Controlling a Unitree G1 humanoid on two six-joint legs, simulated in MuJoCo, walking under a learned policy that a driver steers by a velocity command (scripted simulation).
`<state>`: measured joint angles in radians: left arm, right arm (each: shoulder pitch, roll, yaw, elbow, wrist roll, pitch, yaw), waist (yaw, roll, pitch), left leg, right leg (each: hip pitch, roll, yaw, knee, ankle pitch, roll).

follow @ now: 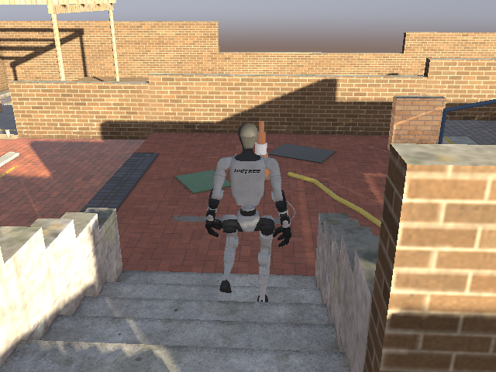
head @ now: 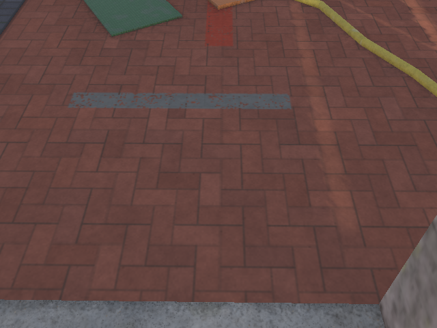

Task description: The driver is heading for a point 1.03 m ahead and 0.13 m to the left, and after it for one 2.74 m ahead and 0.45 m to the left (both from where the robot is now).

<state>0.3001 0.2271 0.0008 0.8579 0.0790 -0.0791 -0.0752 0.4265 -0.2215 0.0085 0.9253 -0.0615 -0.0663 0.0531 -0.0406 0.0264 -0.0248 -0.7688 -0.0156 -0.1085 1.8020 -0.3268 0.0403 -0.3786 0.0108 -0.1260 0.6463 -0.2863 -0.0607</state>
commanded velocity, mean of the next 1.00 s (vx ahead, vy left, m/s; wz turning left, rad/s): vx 0.50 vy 0.00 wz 0.37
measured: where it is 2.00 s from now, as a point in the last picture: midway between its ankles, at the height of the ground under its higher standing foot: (145, 250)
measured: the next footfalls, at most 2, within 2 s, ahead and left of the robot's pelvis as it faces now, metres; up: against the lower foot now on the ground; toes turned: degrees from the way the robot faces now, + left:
left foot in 0.42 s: +0.22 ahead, +0.16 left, +0.00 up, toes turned +21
right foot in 0.82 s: +0.56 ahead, +0.03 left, -0.13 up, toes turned +18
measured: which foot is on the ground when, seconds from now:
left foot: up 0.00-0.40, down 0.42-0.84, up 0.86-1.00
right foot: down 0.00-0.46, up 0.48-0.80, down 0.82-1.00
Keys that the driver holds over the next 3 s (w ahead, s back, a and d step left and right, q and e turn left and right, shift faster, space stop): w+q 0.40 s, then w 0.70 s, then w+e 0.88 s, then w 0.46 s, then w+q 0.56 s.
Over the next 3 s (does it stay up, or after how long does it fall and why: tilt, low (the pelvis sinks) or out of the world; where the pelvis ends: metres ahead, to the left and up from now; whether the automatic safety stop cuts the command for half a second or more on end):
stays up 1.56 0.17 -0.25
